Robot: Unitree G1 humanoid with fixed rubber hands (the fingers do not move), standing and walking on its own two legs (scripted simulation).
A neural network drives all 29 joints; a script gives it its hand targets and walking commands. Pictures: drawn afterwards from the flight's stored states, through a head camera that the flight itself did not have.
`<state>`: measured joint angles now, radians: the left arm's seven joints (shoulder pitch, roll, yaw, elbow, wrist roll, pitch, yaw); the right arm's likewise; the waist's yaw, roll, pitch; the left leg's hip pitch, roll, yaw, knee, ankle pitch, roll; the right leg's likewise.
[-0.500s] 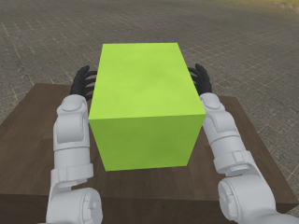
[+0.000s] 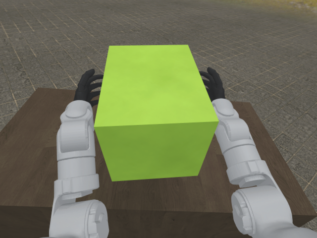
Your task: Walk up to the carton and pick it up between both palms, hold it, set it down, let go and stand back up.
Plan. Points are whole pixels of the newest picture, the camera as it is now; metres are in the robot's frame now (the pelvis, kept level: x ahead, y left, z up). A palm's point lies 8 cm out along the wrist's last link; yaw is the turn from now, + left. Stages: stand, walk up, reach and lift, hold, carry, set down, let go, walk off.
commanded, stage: hold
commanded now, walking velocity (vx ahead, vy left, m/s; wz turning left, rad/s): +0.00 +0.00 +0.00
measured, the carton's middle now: (152, 108) +0.40 +0.00 +0.15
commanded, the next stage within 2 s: none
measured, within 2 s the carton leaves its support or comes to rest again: neither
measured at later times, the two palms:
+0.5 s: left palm (85, 102) +0.36 +0.16 +0.20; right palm (216, 99) +0.37 -0.16 +0.21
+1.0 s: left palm (84, 103) +0.36 +0.16 +0.20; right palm (215, 99) +0.37 -0.16 +0.21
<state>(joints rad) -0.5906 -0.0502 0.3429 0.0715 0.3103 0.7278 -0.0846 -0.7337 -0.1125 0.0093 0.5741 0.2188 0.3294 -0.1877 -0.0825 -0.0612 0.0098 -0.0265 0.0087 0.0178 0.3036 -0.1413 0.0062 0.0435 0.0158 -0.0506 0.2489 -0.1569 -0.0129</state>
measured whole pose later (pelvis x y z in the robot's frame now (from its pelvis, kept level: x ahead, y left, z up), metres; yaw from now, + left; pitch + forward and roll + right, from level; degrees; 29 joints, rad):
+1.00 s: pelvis +0.00 +0.00 +0.00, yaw +0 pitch -8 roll -1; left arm -0.58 -0.05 0.34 0.06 0.31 0.73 -0.09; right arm -0.73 -0.11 0.01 0.56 0.22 0.33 -0.19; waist -0.09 -0.06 0.01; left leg -0.02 0.01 0.02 0.30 -0.14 0.01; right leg 0.05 0.02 -0.05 0.25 -0.16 -0.01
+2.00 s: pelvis +0.00 +0.00 +0.00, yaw +0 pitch -8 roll -1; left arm -0.59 -0.05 0.35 0.07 0.31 0.73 -0.09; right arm -0.74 -0.11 0.01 0.58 0.22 0.33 -0.19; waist -0.09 -0.06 0.01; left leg -0.02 0.01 0.02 0.30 -0.14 0.01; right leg 0.05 0.02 -0.05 0.25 -0.16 -0.01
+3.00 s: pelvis +0.00 +0.00 +0.00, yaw +0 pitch -8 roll -1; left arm -0.59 -0.05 0.35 0.07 0.31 0.73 -0.09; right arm -0.74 -0.11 0.01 0.57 0.22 0.33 -0.19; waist -0.08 -0.06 0.01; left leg -0.02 0.01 0.02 0.30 -0.14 0.01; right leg 0.05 0.02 -0.05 0.25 -0.16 -0.01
